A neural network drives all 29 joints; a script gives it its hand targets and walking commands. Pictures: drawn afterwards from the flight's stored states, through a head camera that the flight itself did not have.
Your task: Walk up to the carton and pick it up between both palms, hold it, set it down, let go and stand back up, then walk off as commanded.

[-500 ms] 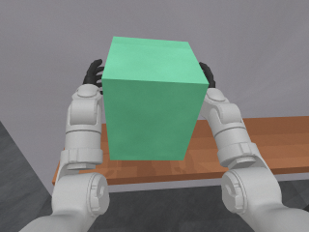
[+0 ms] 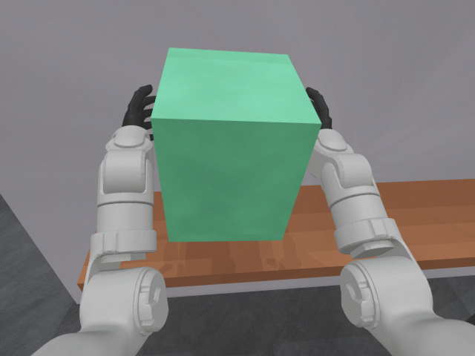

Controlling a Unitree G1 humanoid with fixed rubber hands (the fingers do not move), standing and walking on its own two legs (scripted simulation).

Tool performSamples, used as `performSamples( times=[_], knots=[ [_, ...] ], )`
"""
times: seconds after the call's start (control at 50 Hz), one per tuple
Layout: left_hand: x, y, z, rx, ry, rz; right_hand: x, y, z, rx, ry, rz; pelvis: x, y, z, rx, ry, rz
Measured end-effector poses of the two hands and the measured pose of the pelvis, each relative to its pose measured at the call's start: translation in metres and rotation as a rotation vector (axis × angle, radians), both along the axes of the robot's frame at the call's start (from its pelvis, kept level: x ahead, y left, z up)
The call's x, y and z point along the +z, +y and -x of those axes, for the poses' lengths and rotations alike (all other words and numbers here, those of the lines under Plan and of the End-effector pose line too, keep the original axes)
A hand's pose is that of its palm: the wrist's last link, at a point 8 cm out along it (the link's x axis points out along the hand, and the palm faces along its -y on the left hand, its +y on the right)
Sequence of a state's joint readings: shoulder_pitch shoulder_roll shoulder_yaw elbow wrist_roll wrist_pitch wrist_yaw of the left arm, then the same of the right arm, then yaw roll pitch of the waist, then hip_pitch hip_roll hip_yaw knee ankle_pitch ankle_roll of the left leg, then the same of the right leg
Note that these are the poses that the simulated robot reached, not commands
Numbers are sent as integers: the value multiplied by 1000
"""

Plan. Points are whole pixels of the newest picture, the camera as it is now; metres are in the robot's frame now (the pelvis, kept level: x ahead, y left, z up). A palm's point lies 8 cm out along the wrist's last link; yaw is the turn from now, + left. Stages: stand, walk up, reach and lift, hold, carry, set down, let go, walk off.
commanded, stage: hold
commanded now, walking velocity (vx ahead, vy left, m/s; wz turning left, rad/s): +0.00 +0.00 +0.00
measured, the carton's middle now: (228, 148) +0.39 +0.02 +0.20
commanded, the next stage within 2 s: none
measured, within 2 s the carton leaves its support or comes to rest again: neither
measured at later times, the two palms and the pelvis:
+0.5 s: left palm (137, 132) +0.38 +0.16 +0.24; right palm (318, 134) +0.38 -0.13 +0.23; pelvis +0.00 +0.00 +0.00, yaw +0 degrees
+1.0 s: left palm (135, 131) +0.37 +0.16 +0.25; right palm (320, 133) +0.37 -0.13 +0.24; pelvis +0.00 +0.00 +0.00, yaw +0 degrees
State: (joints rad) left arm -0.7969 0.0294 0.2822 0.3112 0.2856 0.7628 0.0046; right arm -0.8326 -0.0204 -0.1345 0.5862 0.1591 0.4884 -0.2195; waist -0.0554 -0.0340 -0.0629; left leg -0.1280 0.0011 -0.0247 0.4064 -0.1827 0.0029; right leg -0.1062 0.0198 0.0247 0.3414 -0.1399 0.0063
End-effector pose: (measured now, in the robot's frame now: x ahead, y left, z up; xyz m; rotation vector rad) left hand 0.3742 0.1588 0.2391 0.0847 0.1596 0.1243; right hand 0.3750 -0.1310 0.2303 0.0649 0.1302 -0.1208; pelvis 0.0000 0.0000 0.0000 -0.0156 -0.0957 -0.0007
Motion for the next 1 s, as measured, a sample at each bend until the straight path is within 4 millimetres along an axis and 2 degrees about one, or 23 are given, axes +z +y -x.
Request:
performSamples(
  times=[0.16, 0.4, 0.62, 0.84, 1.0],
  knots=[
    [18, -1, 9, -1, -54, -1, 18, -1, 8, -1, -54, -6, 0, 0, 0, 0, 0, 0],
    [-8, -3, 1, -12, 29, -8, -9, -3, 3, -7, 26, -8, 0, 0, 4, 0, -5, 0],
    [14, 0, 0, -2, -43, -4, 14, 0, 0, -2, -46, -2, 0, 0, -6, 0, 8, 0],
    [2, -1, 3, -6, 6, -3, 1, -1, 3, -2, 1, -2, 0, 0, 1, 0, -6, 0],
    [7, 0, 5, -5, -7, -2, 6, 0, 5, -2, -13, -1, 0, 0, 0, 0, -6, 0]
  ],
)
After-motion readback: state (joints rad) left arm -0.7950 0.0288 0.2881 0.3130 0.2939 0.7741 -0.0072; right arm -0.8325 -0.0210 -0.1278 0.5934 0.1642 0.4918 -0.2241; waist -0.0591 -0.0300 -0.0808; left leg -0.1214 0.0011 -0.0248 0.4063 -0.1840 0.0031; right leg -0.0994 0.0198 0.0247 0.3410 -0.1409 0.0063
